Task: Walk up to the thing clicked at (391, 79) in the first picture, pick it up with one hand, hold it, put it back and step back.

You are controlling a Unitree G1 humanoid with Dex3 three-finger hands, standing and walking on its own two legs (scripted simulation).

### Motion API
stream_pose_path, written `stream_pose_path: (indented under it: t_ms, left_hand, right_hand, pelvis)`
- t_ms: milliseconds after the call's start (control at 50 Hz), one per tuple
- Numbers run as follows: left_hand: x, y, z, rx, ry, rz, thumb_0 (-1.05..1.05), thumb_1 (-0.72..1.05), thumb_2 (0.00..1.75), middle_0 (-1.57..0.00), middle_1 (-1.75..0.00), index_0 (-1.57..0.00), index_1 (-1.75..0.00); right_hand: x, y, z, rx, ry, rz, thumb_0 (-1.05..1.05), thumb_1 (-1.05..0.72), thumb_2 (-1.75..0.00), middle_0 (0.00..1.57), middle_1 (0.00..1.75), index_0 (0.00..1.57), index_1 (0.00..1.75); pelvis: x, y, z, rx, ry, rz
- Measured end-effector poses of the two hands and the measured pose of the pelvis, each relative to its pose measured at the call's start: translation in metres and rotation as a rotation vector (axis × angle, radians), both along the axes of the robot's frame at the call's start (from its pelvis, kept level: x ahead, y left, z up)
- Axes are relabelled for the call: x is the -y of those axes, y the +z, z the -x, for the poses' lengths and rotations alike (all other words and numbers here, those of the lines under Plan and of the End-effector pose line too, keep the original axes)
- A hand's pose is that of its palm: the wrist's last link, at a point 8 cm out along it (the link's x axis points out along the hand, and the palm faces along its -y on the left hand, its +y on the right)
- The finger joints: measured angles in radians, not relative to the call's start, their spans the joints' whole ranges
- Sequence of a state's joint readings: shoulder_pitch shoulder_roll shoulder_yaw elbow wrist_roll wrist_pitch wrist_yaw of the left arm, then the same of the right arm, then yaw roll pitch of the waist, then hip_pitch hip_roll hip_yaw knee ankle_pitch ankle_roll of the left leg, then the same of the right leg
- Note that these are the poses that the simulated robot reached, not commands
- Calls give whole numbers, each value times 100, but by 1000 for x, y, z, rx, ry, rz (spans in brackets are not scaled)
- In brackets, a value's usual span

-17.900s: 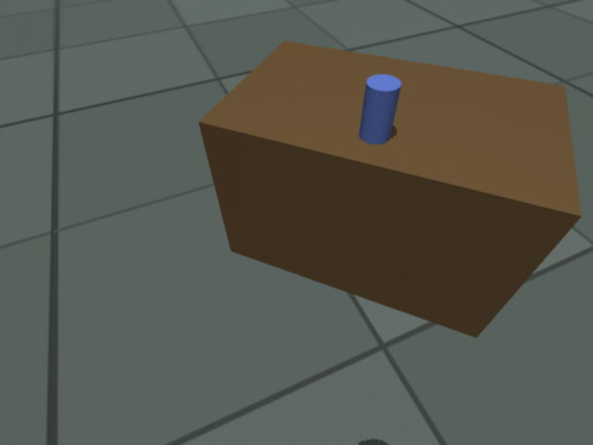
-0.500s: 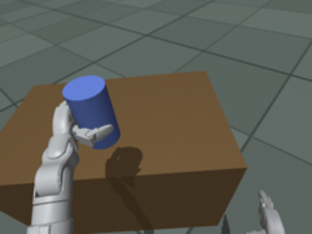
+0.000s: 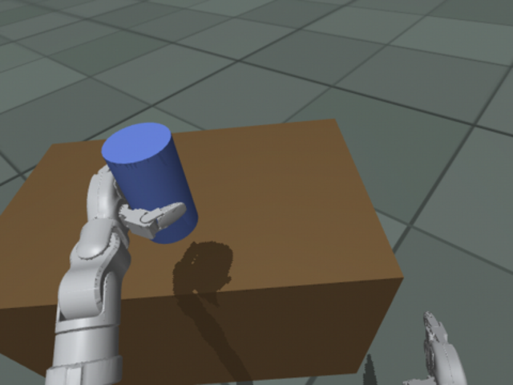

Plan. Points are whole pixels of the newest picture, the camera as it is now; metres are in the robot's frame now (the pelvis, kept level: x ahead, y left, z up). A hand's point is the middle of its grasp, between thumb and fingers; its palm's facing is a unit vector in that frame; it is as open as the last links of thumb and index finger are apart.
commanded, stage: hold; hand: left
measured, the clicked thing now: (156, 186) +0.34 +0.16 +0.18
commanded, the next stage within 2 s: crouch in 0.68 s
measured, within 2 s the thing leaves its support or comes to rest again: neither
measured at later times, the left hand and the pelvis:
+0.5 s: hand (154, 196) +0.33 +0.16 +0.18, palm faces +0.15 -0.99 +0.01, open 11.6 cm; pelvis +0.00 +0.00 +0.00, yaw +0 degrees
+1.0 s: hand (153, 204) +0.34 +0.17 +0.15, palm faces +0.17 -0.98 +0.01, open 11.7 cm; pelvis -0.01 +0.00 +0.00, yaw +0 degrees
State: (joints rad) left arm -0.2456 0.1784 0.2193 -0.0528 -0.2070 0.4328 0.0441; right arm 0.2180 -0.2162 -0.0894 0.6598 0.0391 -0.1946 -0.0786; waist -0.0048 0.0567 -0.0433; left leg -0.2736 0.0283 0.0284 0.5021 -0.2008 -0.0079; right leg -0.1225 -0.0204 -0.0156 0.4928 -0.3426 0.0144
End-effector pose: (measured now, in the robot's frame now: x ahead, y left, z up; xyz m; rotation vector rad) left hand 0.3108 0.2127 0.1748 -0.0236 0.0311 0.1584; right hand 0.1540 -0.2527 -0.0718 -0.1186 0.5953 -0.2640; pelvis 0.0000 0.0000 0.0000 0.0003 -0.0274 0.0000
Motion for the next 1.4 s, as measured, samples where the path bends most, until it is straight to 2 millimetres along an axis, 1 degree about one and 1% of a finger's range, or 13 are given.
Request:
stream_pose_path:
  t_ms: [140,260,340,420,520,700,800,880,980,1120,1180,1300,1400]
  left_hand:
    - [-3,-11,6,-12,24,-5,0,-58,109,-60,-95,-63,-96]
    - [-7,-1,14,32,38,-42,0,-58,109,-60,-95,-63,-96]
    - [-7,5,12,45,30,-35,0,-58,110,-60,-95,-63,-96]
    - [-1,4,8,20,7,-25,0,-58,110,-60,-95,-63,-96]
    - [3,-1,6,-2,-6,-5,0,-58,110,-60,-95,-63,-96]
    - [-2,-4,6,7,31,-13,0,-58,110,-60,-95,-63,-96]
    - [-2,2,11,31,24,-32,0,-58,110,-61,-95,-63,-96]
    - [-2,0,11,21,14,-26,0,-58,110,-60,-95,-63,-96]
    - [-5,-15,3,-35,13,0,-1,-59,110,-61,-95,-63,-96]
    - [-20,-56,-16,-109,53,17,-1,-58,110,-60,-95,-63,-97]
    - [-27,-69,-24,-106,61,2,-1,-58,109,-60,-96,-62,-97]
    - [-38,-79,-40,-60,58,-10,-1,-58,109,-59,-96,-62,-98]
    - [-43,-83,-51,-37,53,-6,-1,-58,109,-59,-97,-62,-98]
  right_hand:
    - [3,3,3,-3,0,4,-1,51,-6,5,5,5,5]
    - [1,0,0,-5,6,5,-1,50,-6,5,5,5,5]
    - [-4,-2,-5,-3,19,-2,-1,50,-6,5,5,5,5]
    - [-7,-1,-7,8,25,-13,-1,50,-6,5,5,5,5]
    - [-4,1,-1,14,16,-15,-1,51,-6,5,5,5,5]
    - [6,1,9,-9,-8,3,-1,51,-6,5,5,5,5]
    - [4,-1,5,-9,0,3,-1,50,-6,5,5,5,5]
    - [0,-1,-1,-2,14,-5,-1,51,-6,5,5,5,5]
    - [-3,-3,-1,-14,19,-14,-1,53,-5,5,5,5,5]
    - [4,-7,17,-75,2,10,-1,54,-5,5,5,5,5]
    - [9,-7,22,-93,-13,32,-1,54,-5,5,5,6,5]
    - [20,-4,24,-110,-41,75,-1,54,-5,5,5,5,5]
    - [18,-3,20,-120,-43,79,-1,53,-5,5,5,5,5]
  pelvis:
    - [2,0,-1,-2,-5,1]
    - [1,-1,-1,4,-2,4]
    - [1,0,1,7,5,3]
    - [1,0,2,4,6,2]
    - [2,0,1,4,2,0]
    - [4,0,2,4,-6,1]
    - [3,0,2,9,-1,3]
    - [3,0,4,9,4,2]
    - [3,0,6,1,7,1]
    - [4,-1,10,-30,-1,2]
    - [3,-3,11,-50,-8,4]
    - [0,-5,9,-80,-18,10]
    - [-3,-6,6,-100,-22,14]
